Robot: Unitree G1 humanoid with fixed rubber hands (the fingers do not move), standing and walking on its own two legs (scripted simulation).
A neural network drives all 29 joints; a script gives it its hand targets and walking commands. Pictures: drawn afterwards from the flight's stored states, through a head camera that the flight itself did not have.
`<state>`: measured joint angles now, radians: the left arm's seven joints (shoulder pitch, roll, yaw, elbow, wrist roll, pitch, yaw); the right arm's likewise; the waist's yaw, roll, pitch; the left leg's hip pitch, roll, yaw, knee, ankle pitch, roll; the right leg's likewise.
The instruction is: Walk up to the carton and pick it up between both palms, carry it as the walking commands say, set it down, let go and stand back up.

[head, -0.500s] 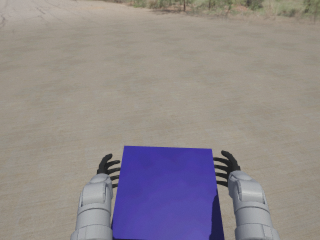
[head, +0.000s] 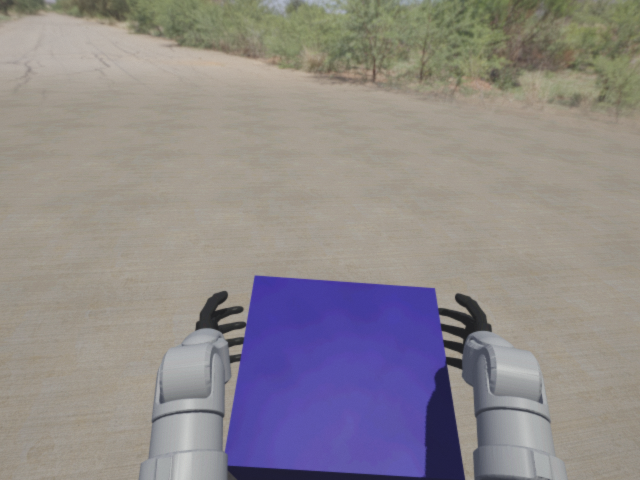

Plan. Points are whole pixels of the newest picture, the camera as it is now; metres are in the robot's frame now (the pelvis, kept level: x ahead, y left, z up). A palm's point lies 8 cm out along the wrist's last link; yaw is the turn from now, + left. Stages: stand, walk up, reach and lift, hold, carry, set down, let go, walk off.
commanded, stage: carry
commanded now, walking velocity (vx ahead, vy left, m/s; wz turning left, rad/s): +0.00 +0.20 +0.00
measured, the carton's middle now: (336, 388) +0.31 +0.00 +0.01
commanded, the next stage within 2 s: none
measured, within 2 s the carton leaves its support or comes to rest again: neither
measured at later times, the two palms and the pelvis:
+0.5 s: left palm (140, 362) +0.23 +0.23 +0.13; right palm (431, 386) +0.23 -0.10 +0.12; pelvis -0.03 +0.06 +0.00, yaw +2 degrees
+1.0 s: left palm (104, 366) +0.22 +0.26 +0.14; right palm (407, 402) +0.21 -0.07 +0.12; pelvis -0.05 +0.10 +0.01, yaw +1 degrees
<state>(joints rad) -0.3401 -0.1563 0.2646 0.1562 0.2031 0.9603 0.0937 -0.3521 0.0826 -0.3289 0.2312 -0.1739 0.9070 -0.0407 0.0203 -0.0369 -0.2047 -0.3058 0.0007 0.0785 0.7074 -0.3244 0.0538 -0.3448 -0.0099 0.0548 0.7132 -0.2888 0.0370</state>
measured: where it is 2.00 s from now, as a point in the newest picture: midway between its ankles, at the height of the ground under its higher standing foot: outside the picture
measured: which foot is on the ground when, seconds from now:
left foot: down 0.00-0.76, up 0.78-0.98, down 1.00-1.00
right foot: up 0.00-0.14, down 0.16-0.42, up 0.44-0.70, down 0.72-1.00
